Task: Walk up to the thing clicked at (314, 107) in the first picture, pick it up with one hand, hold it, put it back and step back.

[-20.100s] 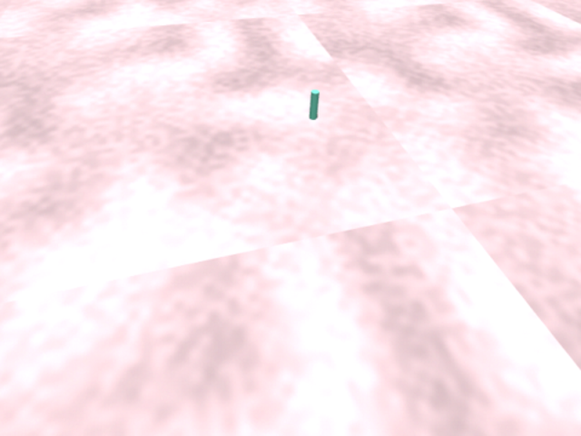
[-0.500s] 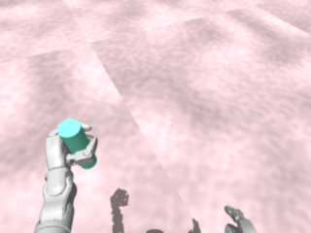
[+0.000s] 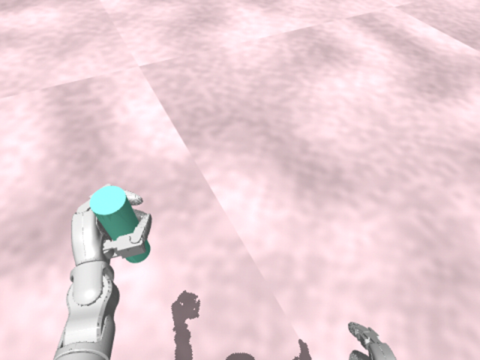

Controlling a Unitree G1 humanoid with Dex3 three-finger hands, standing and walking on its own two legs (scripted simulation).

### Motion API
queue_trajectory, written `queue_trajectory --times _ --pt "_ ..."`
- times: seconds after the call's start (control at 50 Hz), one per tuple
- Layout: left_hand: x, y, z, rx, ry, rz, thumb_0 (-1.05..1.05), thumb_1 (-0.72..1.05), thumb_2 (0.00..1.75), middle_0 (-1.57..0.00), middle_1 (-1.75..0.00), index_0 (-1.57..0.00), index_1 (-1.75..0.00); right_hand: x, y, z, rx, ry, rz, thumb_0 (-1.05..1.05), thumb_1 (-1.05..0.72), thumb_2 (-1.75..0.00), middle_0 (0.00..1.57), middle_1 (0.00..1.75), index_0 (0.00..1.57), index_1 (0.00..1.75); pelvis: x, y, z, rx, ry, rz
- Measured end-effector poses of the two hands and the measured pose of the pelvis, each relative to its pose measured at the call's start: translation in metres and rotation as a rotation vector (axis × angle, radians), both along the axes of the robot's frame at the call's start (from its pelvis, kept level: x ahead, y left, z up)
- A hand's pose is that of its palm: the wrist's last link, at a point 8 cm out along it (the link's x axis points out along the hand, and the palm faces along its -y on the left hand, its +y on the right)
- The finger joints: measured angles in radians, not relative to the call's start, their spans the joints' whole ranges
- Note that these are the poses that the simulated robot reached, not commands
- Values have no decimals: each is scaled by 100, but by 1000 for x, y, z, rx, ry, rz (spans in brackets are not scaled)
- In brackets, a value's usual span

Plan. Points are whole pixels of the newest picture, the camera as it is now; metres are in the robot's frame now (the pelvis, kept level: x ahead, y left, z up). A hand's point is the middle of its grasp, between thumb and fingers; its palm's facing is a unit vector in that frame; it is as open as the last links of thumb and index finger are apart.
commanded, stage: hold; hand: left
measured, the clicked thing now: (124, 229) +0.33 +0.19 +0.04
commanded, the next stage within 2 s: crouch in 1.24 s
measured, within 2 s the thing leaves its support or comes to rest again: neither
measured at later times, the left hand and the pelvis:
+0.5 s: hand (131, 226) +0.32 +0.18 +0.05, palm faces +0.26 -0.97 +0.00, open 6.3 cm; pelvis +0.00 -0.01 +0.00, yaw +0 degrees
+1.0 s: hand (129, 227) +0.32 +0.18 +0.05, palm faces +0.26 -0.97 +0.00, open 6.3 cm; pelvis -0.01 +0.00 +0.00, yaw +0 degrees
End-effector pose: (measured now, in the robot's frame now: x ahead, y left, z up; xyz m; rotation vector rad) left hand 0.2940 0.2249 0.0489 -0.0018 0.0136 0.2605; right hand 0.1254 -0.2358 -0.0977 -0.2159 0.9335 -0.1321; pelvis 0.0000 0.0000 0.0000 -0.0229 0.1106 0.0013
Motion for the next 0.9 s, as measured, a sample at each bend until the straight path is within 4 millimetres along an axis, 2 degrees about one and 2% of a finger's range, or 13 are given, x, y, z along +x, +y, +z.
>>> queue_trajectory --times 0.2,0.36,0.54,0.9 --pt "2 0 1 1 -13 5 4 3 113 -91 -112 -96 -111 1 -5 1 -5 0 -2 1 -90 -90 21 30 20 30 -1 -4 0 3 -1 2" --pt "-4 0 -3 2 5 7 4 3 113 -91 -112 -96 -111 1 -8 1 -7 -1 -3 1 -90 -90 21 30 20 30 -1 -5 0 3 0 3" --pt "-3 -2 3 6 -21 1 4 3 113 -91 -112 -96 -111 1 -6 1 -7 -5 -2 1 -90 -90 20 30 20 30 -3 -5 0 4 -6 4" --pt "-6 3 2 8 -13 11 4 3 113 -91 -112 -96 -111 -2 -3 1 -4 -4 -4 1 -90 -90 21 30 20 30 -5 -3 0 3 -7 4"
